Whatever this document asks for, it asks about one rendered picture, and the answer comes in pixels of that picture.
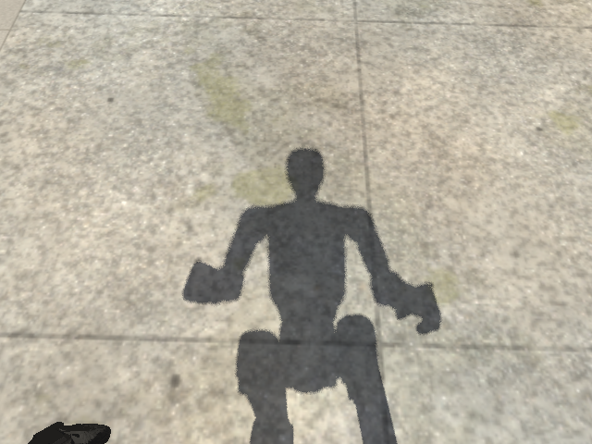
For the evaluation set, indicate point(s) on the left robot hand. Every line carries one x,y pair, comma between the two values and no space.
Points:
58,433

